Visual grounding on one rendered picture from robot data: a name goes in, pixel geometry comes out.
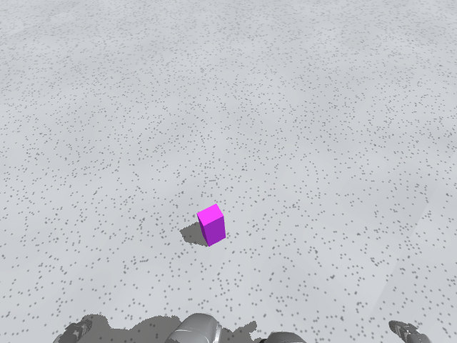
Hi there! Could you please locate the left robot hand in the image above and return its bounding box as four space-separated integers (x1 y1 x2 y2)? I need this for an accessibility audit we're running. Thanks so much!
53 320 92 343

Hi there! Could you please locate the carton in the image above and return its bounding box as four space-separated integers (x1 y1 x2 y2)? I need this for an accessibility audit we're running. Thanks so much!
197 204 226 246

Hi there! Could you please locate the right robot hand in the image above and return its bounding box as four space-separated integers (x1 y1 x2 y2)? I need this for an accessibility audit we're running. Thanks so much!
388 321 433 343

